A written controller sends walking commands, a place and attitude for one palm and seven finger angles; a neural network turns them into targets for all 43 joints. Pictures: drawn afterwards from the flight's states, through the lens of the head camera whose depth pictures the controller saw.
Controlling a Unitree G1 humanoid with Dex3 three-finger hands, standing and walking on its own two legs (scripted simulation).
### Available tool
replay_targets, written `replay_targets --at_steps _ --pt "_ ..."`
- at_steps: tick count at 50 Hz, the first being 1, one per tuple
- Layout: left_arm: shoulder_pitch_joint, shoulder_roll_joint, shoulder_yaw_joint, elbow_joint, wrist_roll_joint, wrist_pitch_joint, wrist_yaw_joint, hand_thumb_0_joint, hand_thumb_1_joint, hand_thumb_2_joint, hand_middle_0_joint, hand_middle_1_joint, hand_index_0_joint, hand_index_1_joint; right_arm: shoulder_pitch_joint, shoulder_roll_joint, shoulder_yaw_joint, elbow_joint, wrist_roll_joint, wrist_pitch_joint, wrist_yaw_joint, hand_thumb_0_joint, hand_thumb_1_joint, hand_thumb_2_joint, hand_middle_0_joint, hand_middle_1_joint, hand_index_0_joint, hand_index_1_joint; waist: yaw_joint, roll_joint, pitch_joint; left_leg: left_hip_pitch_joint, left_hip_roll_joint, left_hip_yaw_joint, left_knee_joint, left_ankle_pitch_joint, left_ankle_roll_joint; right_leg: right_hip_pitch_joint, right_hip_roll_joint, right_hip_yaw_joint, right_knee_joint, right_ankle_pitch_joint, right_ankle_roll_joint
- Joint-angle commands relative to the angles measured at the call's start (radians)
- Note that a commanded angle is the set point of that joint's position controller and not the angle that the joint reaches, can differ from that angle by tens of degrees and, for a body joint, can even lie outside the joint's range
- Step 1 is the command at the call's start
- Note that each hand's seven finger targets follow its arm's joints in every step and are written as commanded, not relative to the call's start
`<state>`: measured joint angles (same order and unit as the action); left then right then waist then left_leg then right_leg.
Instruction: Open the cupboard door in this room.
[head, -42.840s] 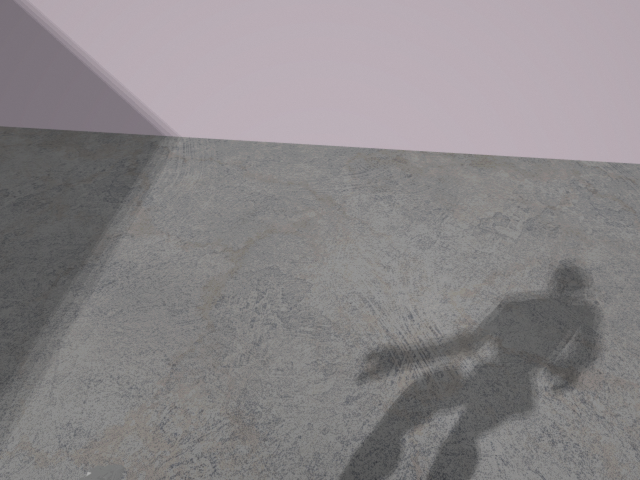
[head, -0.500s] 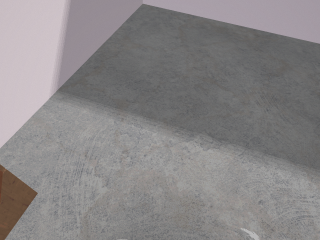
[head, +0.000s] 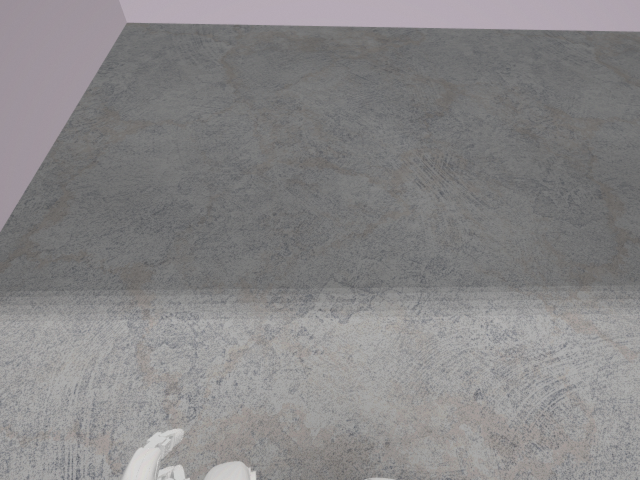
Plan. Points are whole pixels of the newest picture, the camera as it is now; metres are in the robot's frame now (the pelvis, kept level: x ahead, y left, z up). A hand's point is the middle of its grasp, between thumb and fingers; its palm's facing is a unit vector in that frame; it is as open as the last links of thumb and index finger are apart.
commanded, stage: walk to a spot facing it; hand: left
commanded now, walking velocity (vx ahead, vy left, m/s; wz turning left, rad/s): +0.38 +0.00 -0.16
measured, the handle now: out of the picture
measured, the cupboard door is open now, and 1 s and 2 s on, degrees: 40 40 40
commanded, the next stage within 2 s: turn to face it in 0.72 s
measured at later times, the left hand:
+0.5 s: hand (183, 383) +0.28 +0.21 -0.16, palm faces -0.09 -0.98 -0.15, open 7.4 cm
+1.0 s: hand (246, 271) +0.51 +0.14 -0.19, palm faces -0.14 -0.98 -0.15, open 7.3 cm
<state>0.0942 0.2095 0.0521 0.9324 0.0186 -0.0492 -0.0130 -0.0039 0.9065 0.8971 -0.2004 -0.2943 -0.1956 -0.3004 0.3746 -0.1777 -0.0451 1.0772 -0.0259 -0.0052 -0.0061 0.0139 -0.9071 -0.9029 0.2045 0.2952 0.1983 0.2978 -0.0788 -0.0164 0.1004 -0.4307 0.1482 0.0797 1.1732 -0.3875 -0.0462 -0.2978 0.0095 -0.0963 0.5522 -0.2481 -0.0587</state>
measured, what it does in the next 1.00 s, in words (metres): walks ahead: left foot, then right foot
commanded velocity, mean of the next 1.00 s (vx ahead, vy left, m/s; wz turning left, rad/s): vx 0.27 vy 0.00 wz -0.06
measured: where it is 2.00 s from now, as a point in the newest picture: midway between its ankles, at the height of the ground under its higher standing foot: (341, 348)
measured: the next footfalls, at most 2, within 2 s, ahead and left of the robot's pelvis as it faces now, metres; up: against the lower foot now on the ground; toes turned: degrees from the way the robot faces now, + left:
left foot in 0.26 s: +0.27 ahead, +0.14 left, +0.00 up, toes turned +4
right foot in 0.68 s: +0.40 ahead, -0.15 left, +0.00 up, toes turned -18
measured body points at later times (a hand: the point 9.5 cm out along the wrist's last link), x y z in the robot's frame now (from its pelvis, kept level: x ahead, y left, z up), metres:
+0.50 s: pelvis +0.23 +0.03 +0.01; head +0.25 +0.05 +0.46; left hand +0.29 +0.26 -0.15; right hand +0.23 -0.21 -0.13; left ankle +0.23 +0.14 -0.73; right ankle +0.24 -0.12 -0.67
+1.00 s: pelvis +0.45 -0.03 -0.01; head +0.47 -0.01 +0.44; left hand +0.51 +0.19 -0.17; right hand +0.44 -0.28 -0.14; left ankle +0.56 +0.05 -0.73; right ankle +0.36 -0.14 -0.73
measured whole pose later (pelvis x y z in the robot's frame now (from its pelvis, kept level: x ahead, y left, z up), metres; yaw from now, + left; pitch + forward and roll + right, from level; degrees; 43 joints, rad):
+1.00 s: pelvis +0.45 -0.03 -0.01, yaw -10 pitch -1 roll -3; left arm 0.26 0.18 0.05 1.08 0.02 -0.04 0.01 0.00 0.92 0.90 -0.20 -0.30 -0.20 -0.30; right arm 0.24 -0.16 -0.04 1.03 -0.02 -0.05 0.00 0.01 -0.93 -0.90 0.20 0.30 0.20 0.30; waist -0.02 -0.01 0.04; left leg -0.40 0.09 0.10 0.58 -0.11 0.00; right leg -0.12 -0.02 -0.15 0.53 -0.38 0.01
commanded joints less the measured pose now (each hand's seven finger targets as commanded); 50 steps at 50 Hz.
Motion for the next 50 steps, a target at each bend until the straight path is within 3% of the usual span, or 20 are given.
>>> replay_targets --at_steps 1,7,11,12,13,14,16,18,22,28,31,32,33,34,35,36,40,47,48,50 --pt "0.114 0.120 0.034 0.007 -0.001 -0.018 0.009 0.000 0.900 0.900 -0.200 -0.300 -0.200 -0.300 0.027 -0.041 -0.011 -0.075 -0.004 -0.019 0.010 0.000 -0.900 -0.900 0.200 0.300 0.200 0.300 0.038 -0.079 -0.069 -0.072 0.008 -0.007 -0.180 0.113 -0.014 0.031 -0.233 0.221 -0.361 0.047 -0.144" --pt "0.193 0.124 0.039 0.060 -0.001 -0.030 0.002 0.000 0.900 0.900 -0.200 -0.300 -0.200 -0.300 -0.168 -0.050 -0.018 -0.155 -0.001 -0.046 0.027 0.000 -0.900 -0.900 0.200 0.300 0.200 0.300 0.081 -0.074 -0.030 -0.050 -0.033 -0.002 -0.482 0.187 -0.002 0.116 -0.238 0.255 -0.343 0.041 -0.138" --pt "0.191 0.116 0.037 0.069 -0.007 -0.021 0.005 0.000 0.900 0.900 -0.200 -0.300 -0.200 -0.300 -0.052 -0.119 -0.032 -0.109 -0.003 -0.069 0.016 0.000 -0.900 -0.900 0.200 0.300 0.200 0.300 0.008 0.012 -0.078 0.304 -0.068 0.003 -0.692 0.201 0.028 0.021 -0.164 0.185 -0.108 0.124 -0.071" --pt "0.209 0.073 0.033 0.054 -0.009 -0.019 0.001 0.000 0.900 0.900 -0.200 -0.300 -0.200 -0.300 0.084 -0.206 -0.053 -0.075 -0.015 -0.076 0.004 0.000 -0.900 -0.900 0.200 0.300 0.200 0.300 -0.043 0.185 -0.154 0.512 0.099 -0.239 -0.762 0.102 0.105 -0.145 -0.070 0.118 0.158 0.048 -0.023" --pt "0.226 0.038 0.016 0.031 -0.012 -0.022 -0.007 0.000 0.900 0.900 -0.200 -0.300 -0.200 -0.300 0.204 -0.294 -0.069 -0.057 -0.023 -0.070 -0.003 0.000 -0.900 -0.900 0.200 0.300 0.200 0.300 -0.066 0.372 -0.228 0.627 0.328 -0.537 -0.890 0.019 0.211 -0.308 0.032 0.019 0.499 -0.295 0.016" --pt "0.161 0.069 0.022 0.018 0.002 -0.023 0.000 0.000 0.900 0.900 -0.200 -0.300 -0.200 -0.300 0.184 -0.256 -0.060 -0.055 -0.020 -0.059 -0.007 0.000 -0.900 -0.900 0.200 0.300 0.200 0.300 -0.067 0.254 -0.186 0.521 0.351 -0.585 -0.954 -0.110 0.235 -0.361 -0.009 0.108 0.661 -0.299 0.006" --pt "0.106 0.057 0.029 0.025 0.008 -0.019 -0.012 0.000 0.900 0.900 -0.200 -0.300 -0.200 -0.300 0.051 -0.169 -0.038 -0.090 -0.013 -0.066 -0.009 0.000 -0.900 -0.900 0.200 0.300 0.200 0.300 -0.003 0.142 -0.038 0.313 0.287 -0.443 -0.999 -0.111 0.195 -0.412 -0.095 0.136 0.748 -0.117 0.016" --pt "0.163 0.028 0.025 0.048 0.013 -0.001 -0.023 0.000 0.900 0.900 -0.200 -0.300 -0.200 -0.300 -0.014 -0.119 -0.023 -0.091 -0.007 -0.083 -0.015 0.000 -0.900 -0.900 0.200 0.300 0.200 0.300 0.056 0.137 -0.045 0.283 0.224 -0.234 -0.998 0.069 0.151 -0.363 -0.122 0.127 0.672 -0.034 0.036" --pt "0.144 -0.006 0.019 0.038 0.013 0.022 -0.029 0.000 0.900 0.900 -0.200 -0.300 -0.200 -0.300 0.010 -0.118 -0.029 -0.069 -0.005 -0.085 -0.010 0.000 -0.900 -0.900 0.200 0.300 0.200 0.300 0.065 0.143 -0.069 0.275 0.171 -0.025 -1.008 0.207 0.157 -0.266 -0.131 0.061 0.382 0.013 0.053" --pt "0.042 0.008 0.021 0.008 0.012 0.021 -0.035 0.000 0.900 0.900 -0.200 -0.300 -0.200 -0.300 0.044 -0.143 -0.028 -0.046 -0.011 -0.064 0.000 0.000 -0.900 -0.900 0.200 0.300 0.200 0.300 0.050 0.146 -0.001 0.251 0.172 0.030 -0.992 0.121 0.151 -0.145 -0.091 -0.020 0.128 0.042 0.046" --pt "0.122 0.040 0.031 0.036 0.013 0.016 -0.033 0.000 0.900 0.900 -0.200 -0.300 -0.200 -0.300 0.031 -0.151 -0.025 -0.041 -0.009 -0.055 -0.003 0.000 -0.900 -0.900 0.200 0.300 0.200 0.300 0.104 0.121 -0.042 0.244 0.142 0.080 -0.823 0.232 0.114 0.053 -0.042 -0.062 0.017 0.045 0.023" --pt "0.245 0.081 0.042 0.077 0.015 0.005 -0.028 0.000 0.900 0.900 -0.200 -0.300 -0.200 -0.300 0.025 -0.139 -0.020 -0.040 -0.001 -0.055 0.000 0.000 -0.900 -0.900 0.200 0.300 0.200 0.300 0.163 0.038 -0.097 0.171 0.083 0.137 -0.618 0.339 0.083 0.248 -0.036 -0.025 -0.027 0.022 -0.010" --pt "0.398 0.176 0.065 0.119 0.020 -0.008 -0.012 0.000 0.900 0.900 -0.200 -0.300 -0.200 -0.300 0.005 -0.098 -0.013 -0.063 0.014 -0.059 0.010 0.000 -0.900 -0.900 0.200 0.300 0.200 0.300 0.228 -0.183 -0.172 -0.064 -0.016 0.214 -0.312 0.213 0.037 0.474 -0.244 0.286 -0.121 -0.070 -0.102" --pt "0.488 0.254 0.082 0.140 -0.001 -0.009 0.001 0.000 0.900 0.900 -0.200 -0.300 -0.200 -0.300 -0.052 -0.071 -0.007 -0.110 0.019 -0.064 0.011 0.000 -0.900 -0.900 0.200 0.300 0.200 0.300 0.247 -0.327 -0.203 -0.259 -0.100 0.135 -0.036 -0.235 0.017 0.564 -0.447 0.622 -0.288 0.015 -0.211" --pt "0.427 0.237 0.073 0.131 -0.009 -0.006 0.013 0.000 0.900 0.900 -0.200 -0.300 -0.200 -0.300 -0.104 -0.095 -0.017 -0.111 0.016 -0.063 0.006 0.000 -0.900 -0.900 0.200 0.300 0.200 0.300 0.227 -0.195 -0.162 -0.305 -0.044 0.005 0.063 -0.185 0.022 0.483 -0.447 0.606 -0.303 -0.016 -0.234" --pt "0.345 0.191 0.063 0.107 -0.006 -0.005 0.020 0.000 0.900 0.900 -0.200 -0.300 -0.200 -0.300 -0.127 -0.083 -0.019 -0.110 0.015 -0.062 0.003 0.000 -0.900 -0.900 0.200 0.300 0.200 0.300 0.187 -0.204 -0.127 -0.317 -0.012 -0.032 0.080 -0.102 0.018 0.391 -0.412 0.532 -0.307 0.010 -0.204" --pt "0.177 0.086 0.029 0.070 0.006 -0.018 0.026 0.000 0.900 0.900 -0.200 -0.300 -0.200 -0.300 -0.035 -0.022 -0.007 -0.050 0.003 -0.030 0.008 0.000 -0.900 -0.900 0.200 0.300 0.200 0.300 0.060 -0.093 -0.071 -0.070 0.014 -0.019 -0.196 0.009 -0.001 0.079 -0.303 0.207 -0.328 0.171 -0.139" --pt "0.165 0.086 0.021 0.105 -0.009 -0.013 0.026 0.000 0.900 0.900 -0.200 -0.300 -0.200 -0.300 -0.002 -0.020 0.003 -0.026 0.007 -0.039 0.012 0.000 -0.900 -0.900 0.200 0.300 0.200 0.300 0.035 -0.057 -0.076 0.168 -0.081 0.033 -0.636 0.312 0.014 0.105 -0.225 0.006 -0.179 0.246 -0.030" --pt "0.182 0.067 0.018 0.106 -0.006 -0.003 0.030 0.000 0.900 0.900 -0.200 -0.300 -0.200 -0.300 0.045 -0.063 -0.007 -0.016 0.006 -0.044 0.013 0.000 -0.900 -0.900 0.200 0.300 0.200 0.300 0.023 0.028 -0.113 0.270 -0.048 -0.033 -0.670 0.470 0.031 0.069 -0.190 -0.023 -0.052 0.195 0.006" --pt "0.232 0.024 0.010 0.074 -0.016 0.016 0.037 0.000 0.900 0.900 -0.200 -0.300 -0.200 -0.300 0.125 -0.213 -0.038 -0.025 -0.009 -0.031 -0.008 0.000 -0.900 -0.900 0.200 0.300 0.200 0.300 -0.001 0.313 -0.158 0.342 0.233 -0.429 -0.788 0.685 0.222 -0.088 -0.026 -0.065 0.325 -0.403 0.080"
